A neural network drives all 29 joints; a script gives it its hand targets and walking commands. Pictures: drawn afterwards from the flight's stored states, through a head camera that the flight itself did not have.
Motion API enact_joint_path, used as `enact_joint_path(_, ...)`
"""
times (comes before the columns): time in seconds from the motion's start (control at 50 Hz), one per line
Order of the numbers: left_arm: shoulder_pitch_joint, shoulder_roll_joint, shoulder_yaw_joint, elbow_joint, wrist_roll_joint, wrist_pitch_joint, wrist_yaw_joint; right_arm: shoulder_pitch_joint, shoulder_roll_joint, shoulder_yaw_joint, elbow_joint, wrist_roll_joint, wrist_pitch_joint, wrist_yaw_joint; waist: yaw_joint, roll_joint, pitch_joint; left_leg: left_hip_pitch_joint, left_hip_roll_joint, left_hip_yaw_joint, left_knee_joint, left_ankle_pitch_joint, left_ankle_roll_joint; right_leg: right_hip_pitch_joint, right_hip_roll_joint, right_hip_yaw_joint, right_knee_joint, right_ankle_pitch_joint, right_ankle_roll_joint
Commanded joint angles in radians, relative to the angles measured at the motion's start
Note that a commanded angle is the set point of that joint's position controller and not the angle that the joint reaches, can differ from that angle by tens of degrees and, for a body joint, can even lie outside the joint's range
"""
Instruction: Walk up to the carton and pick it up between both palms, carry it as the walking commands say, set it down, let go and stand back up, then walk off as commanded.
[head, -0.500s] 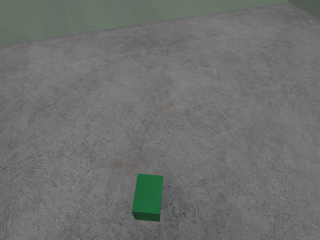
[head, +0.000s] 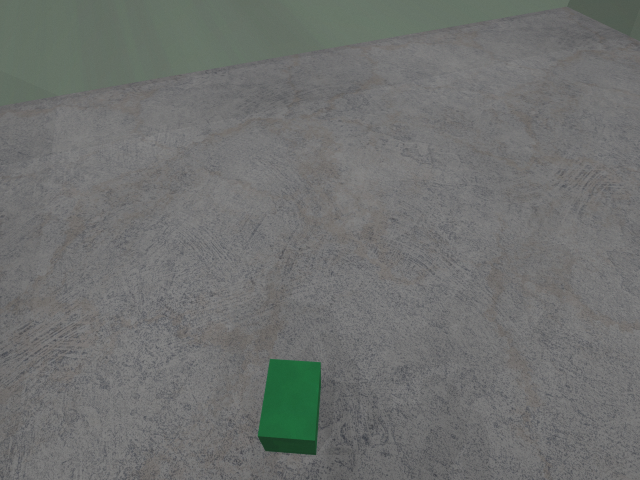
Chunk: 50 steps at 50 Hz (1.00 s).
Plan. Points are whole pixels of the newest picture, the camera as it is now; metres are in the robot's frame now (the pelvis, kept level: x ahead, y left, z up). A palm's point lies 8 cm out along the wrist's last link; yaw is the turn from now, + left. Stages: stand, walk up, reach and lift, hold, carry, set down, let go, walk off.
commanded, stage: walk up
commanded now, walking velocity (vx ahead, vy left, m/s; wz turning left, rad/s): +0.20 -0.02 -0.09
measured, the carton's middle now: (292, 406) +0.42 +0.09 -0.69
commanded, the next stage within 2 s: stand in 1.46 s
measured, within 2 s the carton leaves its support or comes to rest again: neither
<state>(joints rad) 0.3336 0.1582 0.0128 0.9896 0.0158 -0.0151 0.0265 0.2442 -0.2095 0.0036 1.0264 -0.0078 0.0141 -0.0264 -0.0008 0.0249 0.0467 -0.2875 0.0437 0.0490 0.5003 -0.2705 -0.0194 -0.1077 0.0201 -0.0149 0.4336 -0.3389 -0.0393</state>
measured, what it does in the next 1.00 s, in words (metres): steps on the spot: right foot, then left foot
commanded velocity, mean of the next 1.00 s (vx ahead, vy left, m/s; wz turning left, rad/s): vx -0.02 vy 0.01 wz -0.01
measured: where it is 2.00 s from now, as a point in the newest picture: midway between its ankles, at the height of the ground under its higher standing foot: outside the picture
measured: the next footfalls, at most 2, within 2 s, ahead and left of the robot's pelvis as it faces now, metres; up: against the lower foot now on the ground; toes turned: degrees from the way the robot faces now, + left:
right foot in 0.52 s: +0.14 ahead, -0.10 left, +0.00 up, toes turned -3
left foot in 0.88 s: +0.04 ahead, +0.17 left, +0.00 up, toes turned +3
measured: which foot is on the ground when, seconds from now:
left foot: down 0.00-0.54, up 0.56-0.86, down 0.88-1.00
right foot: down 0.00-0.18, up 0.20-0.50, down 0.52-0.88, up 0.90-1.00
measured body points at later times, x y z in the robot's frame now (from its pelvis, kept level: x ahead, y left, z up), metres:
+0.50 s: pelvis +0.07 +0.03 +0.00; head +0.09 +0.03 +0.45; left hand +0.14 +0.26 -0.16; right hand +0.08 -0.20 -0.16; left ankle +0.02 +0.13 -0.74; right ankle +0.10 -0.10 -0.73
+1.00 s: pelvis +0.02 +0.08 +0.00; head +0.02 +0.10 +0.45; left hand +0.04 +0.31 -0.17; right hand +0.04 -0.16 -0.14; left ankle +0.01 +0.17 -0.74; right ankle +0.04 -0.08 -0.70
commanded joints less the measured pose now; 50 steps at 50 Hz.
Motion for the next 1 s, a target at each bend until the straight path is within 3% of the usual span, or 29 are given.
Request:
enact_joint_path(0.0,0.09,0.166,0.09,0.123,0.061,-0.017,0.013,-0.022,-0.067,-0.097,0.056,-0.049,-0.037,0.024,0.044,-0.17,0.107,-0.168,0.032,0.024,0.208,-0.127,-0.007,-0.059,-0.288,0.282,-0.337,-0.237,-0.123)
enact_joint_path(0.02,0.099,0.176,0.103,0.137,0.067,-0.024,0.013,-0.041,-0.07,-0.102,0.069,-0.05,-0.044,0.026,0.048,-0.165,0.095,-0.171,0.019,0.034,0.193,-0.138,-0.007,-0.02,-0.297,0.277,-0.314,-0.083,-0.123)
enact_joint_path(0.06,0.078,0.155,0.075,0.144,0.047,-0.013,0.023,-0.027,-0.068,-0.084,0.056,-0.029,-0.066,0.012,0.023,-0.158,0.062,-0.047,-0.013,0.045,-0.023,-0.069,0.002,0.054,-0.187,0.105,-0.106,0.504,-0.052)
enact_joint_path(0.08,0.071,0.127,0.056,0.113,0.016,-0.006,0.027,0.046,-0.044,-0.059,0.029,-0.004,-0.067,-0.003,-0.011,-0.143,-0.008,0.081,0.003,0.073,-0.116,0.113,0.016,0.071,-0.153,0.047,-0.004,0.712,-0.012)
enact_joint_path(0.1,0.053,0.132,0.039,0.058,-0.005,-0.004,0.026,0.124,-0.107,-0.058,0.01,0.011,-0.069,-0.02,-0.034,-0.092,-0.103,0.268,0.067,0.044,-0.097,0.461,0.031,-0.015,-0.109,0.0,0.144,0.725,0.027)
enact_joint_path(0.12,0.072,0.097,0.027,0.027,-0.006,-0.011,0.025,0.246,-0.165,-0.064,0.043,0.0,-0.07,-0.027,-0.059,0.038,-0.172,0.491,0.202,-0.123,-0.02,1.018,0.083,-0.229,-0.072,-0.013,0.317,0.44,0.06)
enact_joint_path(0.14,0.071,0.061,0.021,-0.002,-0.004,-0.01,0.019,0.341,-0.222,-0.072,0.063,-0.005,-0.065,-0.034,-0.079,0.232,-0.21,0.692,0.375,-0.316,0.03,1.488,0.162,-0.469,0.019,-0.004,0.509,-0.24,0.071)
enact_joint_path(0.16,0.033,0.086,0.031,-0.018,-0.01,0.005,0.02,0.325,-0.204,-0.066,0.072,0.003,-0.059,-0.033,-0.075,0.163,-0.216,0.656,0.401,-0.316,0.015,1.422,0.213,-0.47,-0.022,0.057,0.576,-0.307,0.057)
enact_joint_path(0.22,-0.034,0.057,0.029,-0.023,0.007,0.018,0.0,0.151,-0.073,-0.02,0.032,-0.014,-0.048,-0.035,-0.024,0.112,-0.013,0.329,0.271,-0.157,-0.104,0.958,0.144,-0.405,-0.073,0.033,0.5,-0.171,0.042)
enact_joint_path(0.26,-0.045,0.043,0.032,-0.029,0.005,0.031,-0.006,0.123,-0.047,-0.005,0.045,-0.003,-0.04,-0.036,-0.009,0.208,0.038,0.232,0.205,-0.118,-0.15,1.005,0.128,-0.325,-0.064,0.002,0.414,-0.11,0.043)
enact_joint_path(0.34,-0.058,0.061,0.021,0.013,0.0,0.044,-0.001,0.122,-0.093,-0.034,0.035,-0.003,-0.029,-0.03,0.0,0.162,0.034,0.233,0.185,-0.09,-0.16,0.936,0.138,-0.251,-0.044,-0.058,0.302,-0.017,0.06)
enact_joint_path(0.4,-0.034,0.062,0.022,0.041,-0.007,0.043,0.006,0.073,-0.113,-0.053,0.03,-0.001,-0.005,-0.028,0.033,0.186,0.042,0.135,0.156,-0.08,-0.103,0.719,0.121,-0.146,-0.05,-0.069,0.143,0.111,0.064)
enact_joint_path(0.42,-0.027,0.07,0.015,0.059,-0.004,0.036,0.012,0.066,-0.12,-0.061,0.022,0.003,0.006,-0.026,0.044,0.117,0.035,0.139,0.136,-0.067,-0.057,0.634,0.108,-0.107,-0.043,-0.081,0.028,0.184,0.057)
enact_joint_path(0.46,-0.011,0.134,0.036,0.068,0.006,0.017,0.019,0.116,-0.076,-0.056,0.009,0.008,0.006,-0.027,0.036,-0.034,-0.076,0.078,0.046,-0.026,0.044,0.297,0.061,0.031,-0.175,0.029,0.018,0.607,0.01)
enact_joint_path(0.5,0.04,0.266,0.056,0.062,0.024,0.016,0.035,0.108,-0.079,-0.078,-0.012,0.001,0.037,-0.031,0.052,-0.235,-0.095,-0.142,-0.041,-0.028,0.368,-0.4,0.024,0.126,-0.494,0.382,-0.033,1.177,-0.136)
enact_joint_path(0.52,0.063,0.273,0.054,0.073,0.027,0.022,0.043,0.107,-0.085,-0.086,-0.029,-0.003,0.057,-0.028,0.044,-0.2,-0.119,-0.131,-0.012,-0.095,0.515,-0.429,0.016,0.073,-0.519,0.391,-0.062,1.058,-0.166)
enact_joint_path(0.56,-0.027,0.235,0.046,0.019,0.012,0.03,0.054,0.099,-0.079,-0.075,-0.048,-0.012,0.073,-0.013,0.025,-0.146,-0.052,-0.183,0.011,-0.107,0.609,-0.336,-0.002,-0.034,-0.484,0.35,-0.114,0.683,-0.15)
enact_joint_path(0.6,-0.133,0.178,0.031,-0.015,0.008,0.03,0.041,0.087,-0.077,-0.071,-0.034,-0.002,0.079,-0.002,-0.008,-0.147,-0.002,-0.126,0.009,-0.119,0.576,-0.23,-0.004,-0.158,-0.35,0.212,-0.117,0.525,-0.084)
enact_joint_path(0.62,-0.078,0.174,0.04,0.002,0.014,0.029,0.045,0.085,-0.069,-0.07,-0.033,-0.005,0.08,0.006,0.008,-0.191,-0.035,-0.157,-0.013,-0.105,0.571,-0.182,-0.012,-0.128,-0.345,0.225,-0.164,0.323,-0.076)
enact_joint_path(0.64,-0.069,0.172,0.04,0.007,0.01,0.026,0.041,0.066,-0.075,-0.068,-0.022,0.0,0.084,0.009,0.009,-0.195,-0.034,-0.144,-0.007,-0.11,0.539,-0.156,-0.009,-0.123,-0.33,0.204,-0.175,0.294,-0.069)
enact_joint_path(0.66,-0.093,0.13,0.027,0.006,0.006,0.025,0.026,0.102,-0.026,-0.045,-0.007,0.002,0.069,0.005,-0.01,-0.23,-0.077,-0.026,-0.022,-0.078,0.425,-0.127,0.015,-0.192,-0.245,0.107,-0.223,0.049,-0.058)
enact_joint_path(0.68,-0.137,0.124,0.035,-0.002,0.01,0.028,0.02,0.105,-0.017,-0.039,0.005,0.0,0.058,0.008,-0.016,-0.284,-0.033,-0.011,-0.037,-0.042,0.345,-0.131,0.008,-0.21,-0.225,0.087,-0.249,-0.016,-0.057)
enact_joint_path(0.7,-0.119,0.137,0.041,0.01,0.017,0.029,0.013,0.093,-0.011,-0.028,-0.002,0.003,0.052,0.011,-0.009,-0.313,-0.03,0.029,-0.04,-0.03,0.264,-0.146,0.011,-0.203,-0.215,0.1,-0.256,-0.037,-0.06)
enact_joint_path(0.8,-0.068,0.168,0.053,0.021,0.006,0.043,-0.001,0.164,-0.032,-0.03,0.048,0.012,0.014,-0.007,-0.039,-0.15,-0.031,0.194,-0.026,0.006,-0.137,0.025,0.027,-0.204,-0.192,0.089,-0.104,-0.005,-0.036)
enact_joint_path(0.84,-0.082,0.098,0.037,-0.02,0.005,0.045,-0.003,0.149,-0.141,-0.049,0.031,-0.019,0.01,-0.005,-0.017,0.116,0.034,0.084,0.207,-0.29,-0.267,-0.087,0.089,-0.28,-0.077,-0.037,0.128,-0.046,0.044)
enact_joint_path(0.86,-0.092,0.092,0.039,-0.027,0.01,0.057,-0.003,0.111,-0.155,-0.052,0.013,-0.031,0.007,-0.006,-0.017,0.176,0.08,-0.017,0.275,-0.353,-0.357,-0.244,0.125,-0.314,-0.063,-0.011,0.327,-0.115,0.057)
enact_joint_path(0.88,-0.119,0.108,0.047,-0.034,0.003,0.068,0.005,0.025,-0.153,-0.061,-0.018,-0.023,0.0,-0.006,-0.009,0.207,0.142,-0.135,0.308,-0.36,-0.385,-0.149,0.166,-0.289,-0.033,0.018,0.482,-0.151,0.059)
enact_joint_path(0.94,-0.055,0.086,0.032,0.02,0.007,0.062,-0.01,-0.024,-0.068,-0.02,-0.014,-0.021,-0.017,-0.01,0.012,0.114,0.118,-0.079,0.167,-0.235,-0.36,-0.083,0.101,-0.266,-0.066,0.039,0.449,-0.017,0.04)
enact_joint_path(0.98,-0.015,0.065,0.031,0.045,0.017,0.058,-0.009,0.026,-0.072,-0.025,0.0,-0.005,-0.031,-0.011,-0.004,0.136,0.085,0.072,0.161,-0.23,-0.321,0.024,0.116,-0.295,-0.062,0.032,0.33,-0.033,0.045)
